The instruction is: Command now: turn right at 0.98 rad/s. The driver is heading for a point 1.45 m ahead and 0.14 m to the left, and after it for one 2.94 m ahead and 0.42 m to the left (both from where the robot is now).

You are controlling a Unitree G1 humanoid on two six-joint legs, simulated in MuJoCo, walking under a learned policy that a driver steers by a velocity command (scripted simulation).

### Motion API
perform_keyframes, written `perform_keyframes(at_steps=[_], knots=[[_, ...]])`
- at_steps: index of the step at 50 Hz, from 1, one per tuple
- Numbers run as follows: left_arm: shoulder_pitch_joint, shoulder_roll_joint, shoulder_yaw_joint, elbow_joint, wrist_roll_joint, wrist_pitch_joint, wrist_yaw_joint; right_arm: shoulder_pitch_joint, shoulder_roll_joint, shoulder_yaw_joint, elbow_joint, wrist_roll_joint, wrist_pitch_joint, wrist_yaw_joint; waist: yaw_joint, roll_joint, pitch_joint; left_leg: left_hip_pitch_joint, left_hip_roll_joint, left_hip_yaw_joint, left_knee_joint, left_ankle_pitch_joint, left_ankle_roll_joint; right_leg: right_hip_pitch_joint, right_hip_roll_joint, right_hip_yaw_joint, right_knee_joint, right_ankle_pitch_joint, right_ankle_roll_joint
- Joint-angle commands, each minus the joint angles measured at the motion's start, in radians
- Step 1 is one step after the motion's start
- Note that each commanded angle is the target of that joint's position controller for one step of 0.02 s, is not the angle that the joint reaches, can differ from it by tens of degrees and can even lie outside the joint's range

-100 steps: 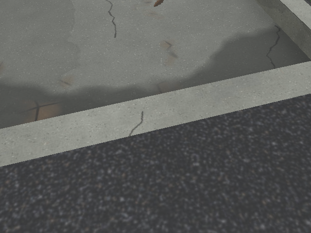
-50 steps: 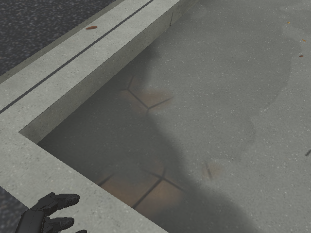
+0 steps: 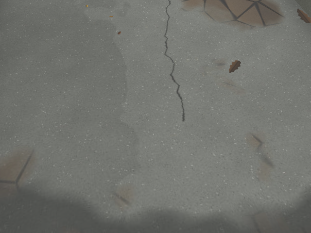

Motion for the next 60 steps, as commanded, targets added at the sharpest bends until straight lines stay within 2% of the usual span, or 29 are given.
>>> perform_keyframes(at_steps=[1,5,6,7,8,10,12,15,17,20,23,31,32,37,39,40,41,42,43,45,47,48,50,52,55,57,58,59,60], knots=[[-0.037,0.085,0.029,-0.081,-0.006,-0.007,-0.019,-0.040,-0.200,-0.063,-0.054,0.012,-0.010,0.011,-0.014,0.172,-0.141,0.169,0.277,-0.151,-0.119,0.129,0.179,0.024,0.013,-0.067,-0.134,-0.014,-0.044],[0.090,0.108,0.060,-0.024,-0.001,0.005,-0.032,-0.031,-0.191,-0.073,-0.022,0.055,-0.006,0.024,0.060,0.116,-0.175,0.077,0.257,-0.065,0.076,0.081,0.058,0.306,0.066,-0.087,-0.485,0.160,-0.158],[0.184,0.189,0.090,0.005,0.004,0.001,-0.017,-0.006,-0.135,-0.058,-0.011,0.042,-0.007,0.032,0.080,-0.065,-0.165,-0.143,0.160,0.002,0.314,-0.094,-0.033,0.506,-0.018,0.102,-0.578,0.402,-0.229],[0.193,0.314,0.108,-0.005,0.014,-0.009,0.003,-0.044,-0.090,-0.040,-0.084,0.005,-0.016,0.032,0.045,-0.306,-0.125,-0.509,-0.001,-0.018,0.586,-0.516,-0.128,0.593,-0.251,0.477,-0.530,0.713,-0.398],[0.152,0.277,0.096,-0.031,0.066,-0.044,-0.002,-0.132,-0.122,-0.048,-0.109,0.008,-0.022,0.016,0.103,-0.155,-0.195,-0.530,-0.015,-0.224,0.756,-0.496,-0.129,0.486,-0.277,0.477,-0.574,0.583,-0.464],[-0.011,0.215,0.067,-0.042,0.053,-0.080,0.009,-0.108,-0.138,-0.055,-0.092,0.028,-0.021,-0.002,0.026,-0.094,-0.152,-0.506,-0.006,-0.276,0.784,-0.298,-0.099,0.389,-0.183,0.310,-0.607,0.453,-0.365],[-0.096,0.112,0.021,-0.038,0.035,-0.088,0.027,0.006,-0.141,-0.053,-0.032,0.002,-0.014,-0.010,-0.022,-0.122,-0.200,-0.395,-0.020,-0.266,0.845,-0.172,-0.107,0.345,-0.135,0.174,-0.576,0.648,-0.321],[-0.075,-0.005,-0.033,0.022,0.058,-0.107,0.037,0.067,-0.096,-0.033,0.007,0.033,0.004,-0.002,-0.024,-0.099,-0.197,-0.260,-0.028,-0.297,0.684,-0.086,-0.099,0.330,-0.082,0.038,-0.586,0.587,-0.269],[-0.076,0.036,-0.023,0.045,0.070,-0.107,0.040,0.027,-0.061,-0.010,-0.016,0.028,0.004,0.007,0.002,-0.122,-0.157,-0.198,-0.029,-0.306,0.558,-0.060,-0.096,0.310,-0.089,0.011,-0.578,0.575,-0.270],[0.050,0.177,0.030,0.080,0.043,-0.114,0.027,-0.005,-0.157,-0.029,-0.060,0.061,-0.009,0.024,0.091,-0.122,-0.087,-0.360,-0.019,-0.271,0.596,-0.164,-0.069,0.381,-0.211,0.205,-0.745,-0.143,-0.319],[0.068,0.125,0.026,0.109,0.023,-0.160,0.021,-0.040,-0.132,-0.034,-0.090,0.065,-0.022,0.028,0.097,-0.074,0.043,-0.612,0.012,-0.358,0.554,-0.164,-0.035,0.524,-0.274,0.280,-0.790,-0.256,-0.287],[0.064,0.133,0.057,0.130,0.025,-0.216,-0.002,-0.005,-0.049,-0.016,-0.141,0.074,-0.040,0.070,0.081,-0.017,-0.023,-0.528,0.089,-0.264,0.577,-0.089,-0.022,0.483,-0.233,0.012,-0.757,-0.034,-0.259],[0.049,0.149,0.063,0.121,0.051,-0.234,-0.010,0.083,-0.085,-0.041,-0.113,0.061,-0.041,0.072,0.043,0.036,-0.080,-0.468,0.092,-0.252,0.747,0.014,-0.030,0.478,-0.249,-0.008,-0.692,0.045,-0.278],[-0.022,0.149,0.064,0.121,0.016,-0.237,-0.029,0.126,-0.109,-0.051,-0.141,0.072,-0.011,0.064,-0.017,-0.056,-0.040,-0.368,0.092,-0.153,0.790,-0.106,0.007,0.408,-0.203,-0.183,-0.497,0.262,-0.216],[-0.163,0.193,0.071,0.086,0.007,-0.236,-0.034,0.422,-0.193,-0.095,-0.060,0.084,-0.008,0.048,-0.199,-0.040,-0.128,0.114,-0.042,0.007,0.707,-0.153,0.049,0.183,-0.146,-0.279,-0.123,0.703,-0.176],[-0.336,0.173,0.059,0.055,-0.013,-0.243,-0.042,0.776,-0.212,-0.114,0.054,0.074,-0.023,0.038,-0.411,0.041,-0.177,0.489,-0.083,0.001,0.557,-0.102,0.127,-0.107,-0.108,-0.255,0.373,0.633,-0.137],[-0.392,0.030,0.016,0.005,0.005,-0.268,-0.055,0.737,-0.230,-0.109,0.084,0.072,-0.034,0.048,-0.386,0.359,0.060,0.414,-0.069,-0.219,0.382,-0.065,0.221,-0.502,0.086,-0.185,0.951,-0.278,-0.115],[-0.256,-0.006,-0.005,-0.082,0.020,-0.309,-0.041,0.497,-0.243,-0.055,-0.010,0.089,-0.070,0.076,-0.138,0.495,0.077,0.271,-0.008,-0.602,0.251,0.123,0.267,-0.654,0.105,0.009,0.899,-0.337,-0.148],[-0.266,0.070,-0.003,-0.114,0.023,-0.314,-0.032,0.431,-0.204,-0.040,-0.057,0.088,-0.092,0.098,-0.079,0.362,0.006,0.186,0.092,-0.858,0.064,0.070,0.321,-0.618,0.113,0.063,0.771,-0.252,-0.153],[-0.273,0.060,-0.018,-0.101,-0.018,-0.299,-0.029,0.330,-0.250,-0.059,-0.082,0.068,-0.121,0.095,0.015,0.028,0.003,0.042,0.232,-1.086,0.042,-0.297,0.361,-0.613,0.069,0.121,0.580,-0.171,-0.128],[-0.182,0.092,-0.017,-0.048,-0.010,-0.279,-0.041,0.151,-0.217,-0.042,-0.138,0.043,-0.123,0.062,0.094,-0.098,0.037,-0.158,0.207,-0.934,0.202,-0.242,0.309,-0.503,0.010,0.147,0.337,-0.015,-0.113],[-0.246,0.130,-0.005,-0.043,0.000,-0.286,-0.057,0.168,-0.153,-0.022,-0.127,0.037,-0.127,0.022,0.051,-0.100,0.055,-0.236,0.106,-0.772,0.250,-0.283,0.253,-0.431,0.001,0.142,0.119,0.291,-0.130],[-0.231,0.035,-0.026,-0.013,0.077,-0.291,-0.096,0.226,-0.104,-0.005,-0.051,0.038,-0.108,-0.051,0.029,-0.038,-0.034,-0.559,-0.071,-0.471,0.312,-0.380,0.182,0.117,0.098,-0.024,-0.159,0.924,-0.119],[-0.188,-0.036,-0.050,-0.004,0.043,-0.255,-0.105,0.289,-0.124,-0.005,-0.001,0.065,-0.102,-0.050,0.017,0.034,-0.085,-0.506,-0.075,-0.394,0.346,-0.383,0.147,0.259,0.143,-0.062,-0.215,0.946,-0.104],[-0.285,-0.009,-0.031,-0.029,0.004,-0.252,-0.092,0.376,-0.045,0.006,0.043,0.049,-0.093,-0.018,-0.067,0.083,-0.018,-0.072,-0.042,-0.403,0.487,-0.157,0.117,0.023,0.117,-0.087,-0.436,0.667,-0.109],[-0.095,0.053,0.007,0.046,0.008,-0.265,-0.089,0.361,-0.043,0.003,0.055,0.042,-0.092,-0.015,-0.011,0.094,-0.083,0.173,-0.033,-0.380,0.730,0.288,0.096,0.025,0.091,-0.073,-0.543,0.715,-0.144],[0.116,0.071,0.028,0.126,-0.008,-0.259,-0.090,0.294,-0.061,-0.007,0.047,0.048,-0.095,-0.014,0.089,0.162,-0.094,0.093,-0.001,-0.368,0.953,0.533,0.084,0.187,0.056,-0.012,-0.579,0.650,-0.185],[0.459,0.075,0.039,0.219,0.003,-0.249,-0.096,0.125,-0.076,-0.015,0.015,0.056,-0.113,-0.006,0.295,0.070,-0.131,-0.202,-0.068,-0.286,1.488,0.373,0.050,0.536,-0.042,0.102,-0.658,0.758,-0.313],[0.622,-0.010,0.005,0.314,0.030,-0.229,-0.100,-0.026,0.053,0.018,-0.063,-0.013,-0.154,0.017,0.318,-0.179,-0.133,-0.633,-0.164,-0.172,1.786,-0.467,0.050,0.828,-0.009,0.079,-0.423,0.837,-0.268]])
